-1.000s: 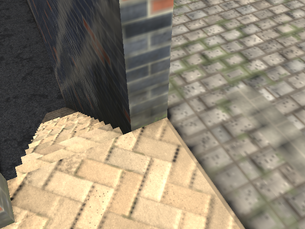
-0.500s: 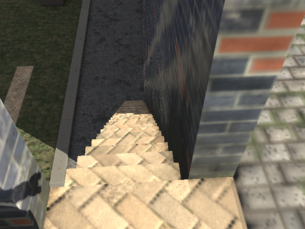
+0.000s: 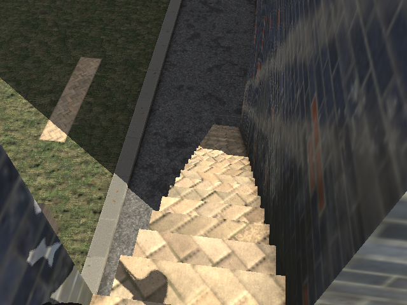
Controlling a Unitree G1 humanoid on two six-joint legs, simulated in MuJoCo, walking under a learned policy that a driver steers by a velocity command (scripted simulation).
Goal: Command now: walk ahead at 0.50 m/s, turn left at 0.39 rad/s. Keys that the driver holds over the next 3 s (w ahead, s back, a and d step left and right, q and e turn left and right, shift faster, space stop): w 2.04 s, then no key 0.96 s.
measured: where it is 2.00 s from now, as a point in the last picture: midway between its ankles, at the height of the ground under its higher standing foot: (219, 222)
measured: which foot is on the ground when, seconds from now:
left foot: down 0.00-0.12, up 0.14-0.54, down 0.56-1.00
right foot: up 0.00-0.10, down 0.12-0.58, up 0.60-1.00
